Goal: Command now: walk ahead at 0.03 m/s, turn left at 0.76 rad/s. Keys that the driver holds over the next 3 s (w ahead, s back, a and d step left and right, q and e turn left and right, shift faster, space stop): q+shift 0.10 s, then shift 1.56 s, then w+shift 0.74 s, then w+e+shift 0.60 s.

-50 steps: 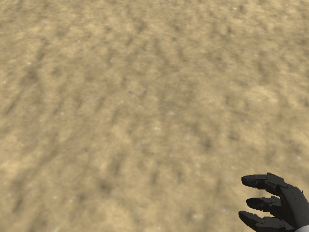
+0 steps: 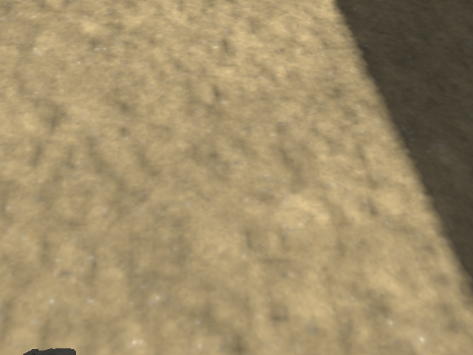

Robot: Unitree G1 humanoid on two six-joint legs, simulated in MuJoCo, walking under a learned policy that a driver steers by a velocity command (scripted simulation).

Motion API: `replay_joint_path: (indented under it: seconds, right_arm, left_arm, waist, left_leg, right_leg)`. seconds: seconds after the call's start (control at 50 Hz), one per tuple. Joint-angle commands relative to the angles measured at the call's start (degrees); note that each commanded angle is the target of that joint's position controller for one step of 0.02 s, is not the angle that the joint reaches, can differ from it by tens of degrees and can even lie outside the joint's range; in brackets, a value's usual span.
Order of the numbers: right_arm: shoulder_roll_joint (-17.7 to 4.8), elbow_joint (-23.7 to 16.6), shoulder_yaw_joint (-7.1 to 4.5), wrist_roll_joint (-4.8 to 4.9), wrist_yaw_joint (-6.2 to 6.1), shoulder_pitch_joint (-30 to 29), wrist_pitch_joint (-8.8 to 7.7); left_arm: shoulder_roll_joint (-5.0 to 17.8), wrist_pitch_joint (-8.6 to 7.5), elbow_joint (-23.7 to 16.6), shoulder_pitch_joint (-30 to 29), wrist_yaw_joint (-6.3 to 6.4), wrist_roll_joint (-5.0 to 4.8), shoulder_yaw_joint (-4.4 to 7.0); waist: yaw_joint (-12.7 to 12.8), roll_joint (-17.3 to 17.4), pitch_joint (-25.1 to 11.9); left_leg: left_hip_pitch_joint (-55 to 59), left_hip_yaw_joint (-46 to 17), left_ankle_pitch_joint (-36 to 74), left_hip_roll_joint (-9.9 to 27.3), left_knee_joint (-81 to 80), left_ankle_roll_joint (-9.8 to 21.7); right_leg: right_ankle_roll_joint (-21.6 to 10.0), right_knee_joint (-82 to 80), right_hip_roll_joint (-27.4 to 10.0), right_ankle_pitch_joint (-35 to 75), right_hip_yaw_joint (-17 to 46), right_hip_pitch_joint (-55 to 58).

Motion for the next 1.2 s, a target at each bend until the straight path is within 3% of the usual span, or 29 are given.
replay_joint_path:
  seconds: [0.02, 0.12, 0.22, 0.26, 0.28, 0.3, 0.32, 0.34, 0.36, 0.38, 0.4, 0.44, 0.5, 0.54, 0.58, 0.6, 0.62, 0.64, 0.66, 0.68, 0.7, 0.74, 0.8, 0.96, 1.2]
  right_arm:
    - [-9.54, -6.14, -3.07, 0.63, -1.36, -3.72, 0.11]
    - [-10.78, -8.03, -4.25, 0.56, -2.32, -3.21, 1.3]
    - [-9.55, -8.8, -3.64, 0.12, -1.53, -3.62, 1.99]
    - [-9.16, -9.19, -3.24, 0.63, -1.4, -5.45, 2.26]
    - [-8.45, -9.22, -2.91, 0.77, -1.38, -5.28, 2.27]
    - [-6.61, -9.17, -2.25, 0.0, -1.25, -3.39, 2.09]
    - [-5.37, -9.71, -1.79, -0.28, -1.05, -0.73, 1.53]
    - [-9.35, -10.13, -2.96, -0.91, -1.07, -3.17, 0.79]
    - [-12.16, -9.16, -3.99, -0.44, -1.05, -3.58, 0.61]
    - [-11.45, -8.05, -4.06, -0.25, -1.06, -3.62, 0.9]
    - [-9.6, -7.42, -3.65, -0.32, -1.21, -3.51, 1.39]
    - [-5.82, -7.2, -2.37, -0.11, -0.97, -3.68, 1.62]
    - [-1.95, -7.91, -0.55, -0.13, -0.45, -6.39, 1.08]
    - [-2.37, -7.72, -0.55, 0.41, -0.29, -7.33, 0.86]
    - [-2.92, -5.7, -0.9, 0.47, -0.28, -4.21, 0.71]
    - [-3.4, -5.04, -0.92, -0.02, -0.32, -3.57, 0.64]
    - [-5.43, -5.53, -1.08, -0.72, -0.63, -3.47, 0.61]
    - [-9.11, -5.85, -1.77, -1.33, -1.1, -2.82, 0.82]
    - [-6.83, -4.72, -1.4, -1.76, -0.42, -4.02, 0.69]
    - [-3.82, -5.49, -0.73, -1.79, 0.27, -5.24, 0.31]
    - [-2.81, -4.83, -0.37, -2.03, 0.42, -4.87, -0.07]
    - [-3.48, -4.34, -0.36, -1.64, 0.5, -4.54, -0.95]
    - [-2.67, -3.6, 0.08, -1.47, 0.28, -3.38, -1.57]
    - [-2.02, -1.84, 0.43, -1.22, 0.15, -2.36, -2.04]
    - [-1.43, 3.08, 0.56, -0.95, -0.01, -0.5, -2.17]
  left_arm:
    - [2.24, -1.16, -3.99, -1.59, -0.11, -0.49, 0.78]
    - [2.48, -2.34, -3.5, -2.94, -0.96, -1.12, 0.5]
    - [3.93, -2.97, -2.66, -0.97, -2.22, -1.26, 0.61]
    - [3.81, -3.38, -1.89, 1.46, -2.74, -1.08, 0.76]
    - [4.1, -3.47, -1.52, 2.32, -2.8, -0.72, 0.95]
    - [6.28, -3.36, -2.02, 2.55, -2.64, 0.23, 1.32]
    - [10.4, -2.87, -2.63, 1.04, -2.33, 1.32, 1.9]
    - [8.68, -3.13, -2.33, 2.69, -2.37, 2.16, 1.71]
    - [7.31, -3.29, -2.78, 1.77, -2.13, 1.31, 1.32]
    - [5.9, -3.15, -2.77, 0.29, -1.8, 0.41, 0.91]
    - [4.79, -3.04, -2.84, -0.36, -1.64, -0.39, 0.38]
    - [3.65, -2.61, -2.08, 0.16, -1.41, -0.49, -0.41]
    - [3.87, -1.69, -1.09, 1.78, -1.37, -0.23, -0.41]
    - [5.79, -1.08, -0.35, 4.58, -1.42, -0.27, 0.09]
    - [5.78, -0.91, 0.07, 4.73, -1.49, -1.02, -0.18]
    - [5.07, -1.25, 0.7, 6.19, -1.57, -1.38, -0.48]
    - [4.32, -2.03, 1.09, 7.61, -1.82, -0.92, -0.87]
    - [3.4, -3.14, 0.81, 8.87, -2.54, 0.57, -1.24]
    - [1.34, -3.63, 1.29, 8.28, -2.65, 0.48, -1.7]
    - [3.05, -3.58, 1.62, 5.18, -2.55, 0.69, -1.54]
    - [2.8, -3.34, 1.75, 3.84, -2.41, 0.53, -1.47]
    - [2.62, -2.44, 2.38, 4.39, -1.9, 0.3, -1.43]
    - [2.3, -2.09, 3.75, 5.32, -1.52, 0.07, -1.41]
    - [2.5, -1.7, 8.03, 6.19, -0.94, -0.18, -1.2]
    - [2.69, -1.31, 14.39, 7.05, -0.16, -0.47, -1.1]
  waist:
    - [2.4, 7.6, -8.7]
    - [1.2, 10.49, -10.08]
    - [-0.07, 12.63, -10.35]
    - [1.57, 11.47, -9.29]
    - [1.93, 10.04, -8.58]
    - [0.81, 3.87, -8.87]
    - [-2.1, -10.38, -6.66]
    - [0.62, -13.07, -6.02]
    - [0.88, -8.32, -4.97]
    - [0.4, -5.63, -4.35]
    - [0.47, -5.12, -3.78]
    - [0.7, -5.56, -3.54]
    - [2.38, -9.09, -5.3]
    - [4.18, -10.54, -5.91]
    - [2.43, -9.28, -5.85]
    - [2.19, -8.01, -5.45]
    - [2.75, -4.98, -6.53]
    - [4.72, 3.07, -8.45]
    - [4.9, 9.38, -8.81]
    - [3.05, 6.54, -6.4]
    - [2.62, 5.63, -5.31]
    - [2.76, 5.63, -2.41]
    - [2.99, 5.2, -1.52]
    - [2.95, 2.24, -1.33]
    - [2.98, 1.7, -1.23]
  left_leg:
    - [12.18, -17.36, 20.27, 10.39, -8.47, 8.19]
    - [14.02, -21.65, 15.05, 9.35, -7.6, 7.8]
    - [11.99, -24.32, 20.3, 9.76, -5.6, 8.57]
    - [9.76, -24.2, 18.2, 8.18, -4.05, 7.43]
    - [7.21, -23.37, 12.6, 6.36, -3.1, 5.81]
    - [2.77, -19.7, 1.25, 2.85, 2.23, 3.22]
    - [-5.61, -10.01, -17.63, -6.43, 11.55, -0.44]
    - [-9.05, -6.94, -25.37, -5.69, 23.74, -3.7]
    - [-9.83, -7.2, -22.63, -3.96, 31.67, -4.98]
    - [-10.01, -7.06, -19.38, -3.68, 34.54, -5.9]
    - [-10.71, -6.96, -17.33, -3.55, 35.9, -6.71]
    - [-9.15, -5.06, -14.64, -3.1, 33.57, -7.7]
    - [-3.17, 1.15, -14.01, 0.5, 17.22, -8.23]
    - [0.79, 3.19, -13.06, 0.73, 8.26, -8.11]
    - [7.24, 4.54, -2.46, 0.15, -5.54, -6.77]
    - [11.18, 3.61, 3.57, 0.42, -11.33, -5.44]
    - [16.46, -0.36, 10.05, 3.83, -10.72, -3.72]
    - [20.26, -4.27, 22.62, 9.0, -5.24, -1.26]
    - [13.61, -4.38, 13.66, 8.8, -4.87, 1.55]
    - [10.78, -4.19, 7.02, 7.15, -6.1, 1.6]
    - [9.02, -3.86, 3.99, 6.52, -6.66, 0.84]
    - [6.43, -3.34, 3.38, 5.63, -6.78, -0.07]
    - [5.03, -3.0, 3.08, 5.13, -6.57, -0.48]
    - [5.23, -2.37, 3.85, 4.23, -6.27, -0.32]
    - [6.21, -0.61, 5.57, 2.99, -6.39, -0.59]
  right_leg:
    - [1.52, -2.14, 0.17, 3.78, 2.42, -4.8]
    - [2.34, -16.65, 1.14, 6.07, 3.77, -0.33]
    - [1.0, -24.46, -0.8, 5.33, 2.2, 8.32]
    - [-0.61, -33.95, -1.41, 11.31, 0.71, 14.18]
    - [-1.76, -38.9, -2.98, 16.97, 1.21, 18.52]
    - [-4.38, -40.77, -10.11, 21.41, 7.93, 23.36]
    - [-11.59, -42.02, -19.74, 34.39, 18.71, 25.3]
    - [-19.7, -43.79, -26.74, 34.89, 27.27, 21.6]
    - [-19.85, -43.25, -25.29, 31.58, 24.41, 20.79]
    - [-17.17, -42.32, -21.49, 28.44, 19.57, 20.44]
    - [-15.26, -41.69, -18.97, 27.14, 16.52, 21.0]
    - [-14.39, -41.06, -15.95, 30.68, 11.88, 21.07]
    - [-13.55, -39.63, -13.22, 32.59, 7.73, 23.45]
    - [-14.41, -38.82, -14.26, 33.98, 9.18, 24.51]
    - [-13.43, -37.19, -14.07, 34.04, 9.3, 23.48]
    - [-11.63, -37.1, -13.47, 32.8, 9.25, 21.78]
    - [-8.43, -36.56, -12.79, 28.74, 8.66, 18.37]
    - [-5.48, -33.63, -9.39, 22.46, 4.67, 14.91]
    - [-2.46, -34.84, -6.12, 13.73, 0.45, 18.34]
    - [-0.75, -33.77, -5.74, 13.89, 0.02, 19.32]
    - [-0.47, -33.31, -5.64, 14.95, -0.16, 19.58]
    - [-0.87, -33.01, -5.78, 16.77, 0.22, 19.38]
    - [-1.15, -32.96, -5.98, 17.37, 0.48, 20.08]
    - [-0.27, -33.26, -6.27, 18.67, 0.79, 21.03]
    - [-0.35, -33.9, -6.33, 19.74, 0.77, 21.71]
Next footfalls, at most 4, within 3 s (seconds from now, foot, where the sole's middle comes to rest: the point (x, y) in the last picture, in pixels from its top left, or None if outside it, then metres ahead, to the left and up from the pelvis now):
0.30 right None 0.09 -0.13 -0.78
0.62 left None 0.00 0.12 -0.78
2.38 left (157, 340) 0.50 0.18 -0.78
2.86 right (180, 207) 0.93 0.14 -0.78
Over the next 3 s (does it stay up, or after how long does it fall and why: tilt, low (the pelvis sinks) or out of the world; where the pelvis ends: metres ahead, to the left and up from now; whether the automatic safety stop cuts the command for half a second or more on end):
stays up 0.88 0.14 -0.02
